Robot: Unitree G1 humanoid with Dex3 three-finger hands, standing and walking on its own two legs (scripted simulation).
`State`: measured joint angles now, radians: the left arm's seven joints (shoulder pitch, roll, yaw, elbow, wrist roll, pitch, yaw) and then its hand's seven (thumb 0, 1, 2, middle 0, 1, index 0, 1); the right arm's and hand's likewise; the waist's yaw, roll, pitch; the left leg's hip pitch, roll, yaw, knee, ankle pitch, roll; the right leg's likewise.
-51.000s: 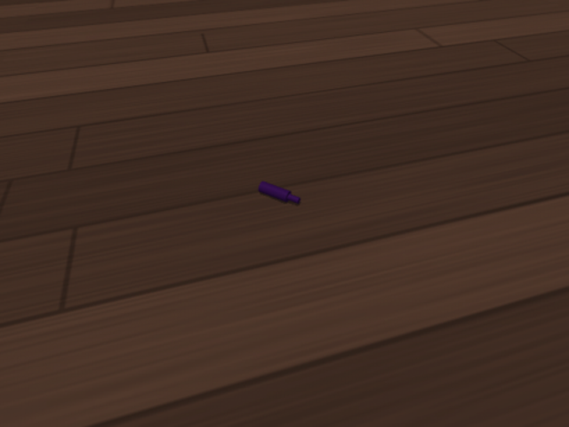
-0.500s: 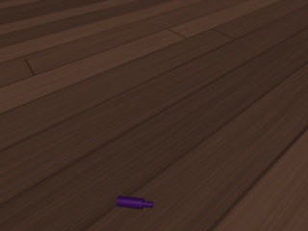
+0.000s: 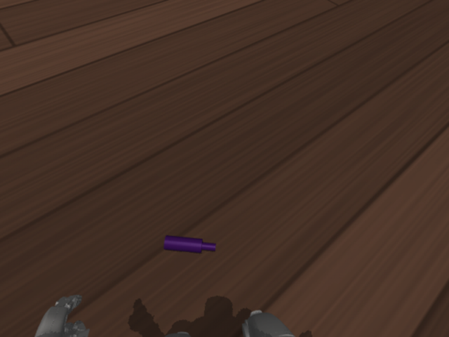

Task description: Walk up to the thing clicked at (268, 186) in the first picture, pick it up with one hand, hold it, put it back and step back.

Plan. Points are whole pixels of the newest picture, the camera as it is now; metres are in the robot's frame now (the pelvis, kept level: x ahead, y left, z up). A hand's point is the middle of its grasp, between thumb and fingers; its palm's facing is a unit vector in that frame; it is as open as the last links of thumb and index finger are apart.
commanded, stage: step back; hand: left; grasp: from above
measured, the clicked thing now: (190, 244) +0.51 +0.12 -0.73
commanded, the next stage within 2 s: none
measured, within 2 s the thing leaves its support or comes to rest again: neither
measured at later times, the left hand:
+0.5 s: hand out of the picture +0.01 +0.25 -0.14, palm faces -0.07 -0.91 -0.40, open 7.4 cm
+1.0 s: hand out of the picture -0.15 +0.25 -0.16, palm faces -0.10 -0.91 -0.40, open 7.4 cm
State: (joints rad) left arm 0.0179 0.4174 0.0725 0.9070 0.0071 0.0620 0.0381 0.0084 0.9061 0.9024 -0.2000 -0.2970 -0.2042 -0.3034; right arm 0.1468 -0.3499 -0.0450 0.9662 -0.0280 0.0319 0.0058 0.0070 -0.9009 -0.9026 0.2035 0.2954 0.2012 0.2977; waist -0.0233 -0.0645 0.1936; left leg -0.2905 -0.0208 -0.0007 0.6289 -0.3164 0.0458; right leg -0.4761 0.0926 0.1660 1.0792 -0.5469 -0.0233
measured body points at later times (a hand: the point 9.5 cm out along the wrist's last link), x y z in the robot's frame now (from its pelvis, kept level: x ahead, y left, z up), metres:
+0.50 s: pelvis -0.11 -0.01 +0.00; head -0.05 -0.02 +0.45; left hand +0.02 +0.29 -0.11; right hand -0.03 -0.33 -0.12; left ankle -0.12 +0.12 -0.66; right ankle -0.09 -0.13 -0.73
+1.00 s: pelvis -0.27 -0.02 -0.01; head -0.21 -0.02 +0.43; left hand -0.14 +0.29 -0.13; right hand -0.16 -0.35 -0.11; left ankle -0.16 +0.11 -0.73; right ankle -0.30 -0.15 -0.73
